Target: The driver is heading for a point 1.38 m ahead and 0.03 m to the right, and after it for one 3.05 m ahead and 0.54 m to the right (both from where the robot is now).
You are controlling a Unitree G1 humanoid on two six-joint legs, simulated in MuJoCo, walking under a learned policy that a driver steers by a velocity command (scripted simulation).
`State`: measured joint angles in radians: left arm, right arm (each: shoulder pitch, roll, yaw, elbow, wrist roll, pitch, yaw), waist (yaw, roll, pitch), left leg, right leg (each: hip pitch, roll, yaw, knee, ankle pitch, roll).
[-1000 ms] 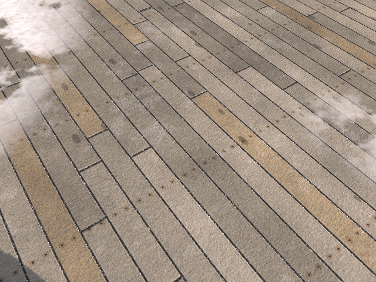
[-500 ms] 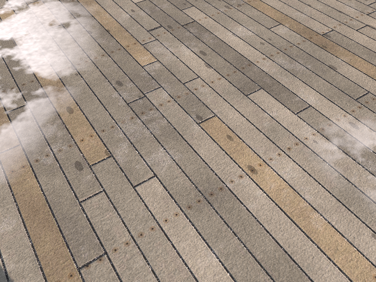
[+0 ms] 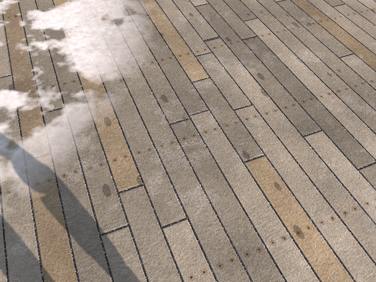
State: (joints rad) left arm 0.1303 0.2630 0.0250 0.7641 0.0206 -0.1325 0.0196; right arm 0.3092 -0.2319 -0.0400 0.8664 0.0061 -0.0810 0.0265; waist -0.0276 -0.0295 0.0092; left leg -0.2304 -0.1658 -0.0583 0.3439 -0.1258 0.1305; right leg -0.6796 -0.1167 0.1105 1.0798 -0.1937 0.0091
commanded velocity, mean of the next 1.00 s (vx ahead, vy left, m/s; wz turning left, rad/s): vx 0.50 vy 0.00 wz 0.15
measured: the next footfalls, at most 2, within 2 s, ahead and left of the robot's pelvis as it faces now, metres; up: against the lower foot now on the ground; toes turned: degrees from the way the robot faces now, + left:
right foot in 0.24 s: +0.31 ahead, -0.14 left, +0.00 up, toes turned +9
left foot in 0.76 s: +0.54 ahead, +0.14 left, +0.00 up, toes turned +10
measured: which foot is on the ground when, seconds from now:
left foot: down 0.00-0.24, up 0.26-0.74, down 0.76-1.00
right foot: up 0.00-0.22, down 0.24-0.76, up 0.78-1.00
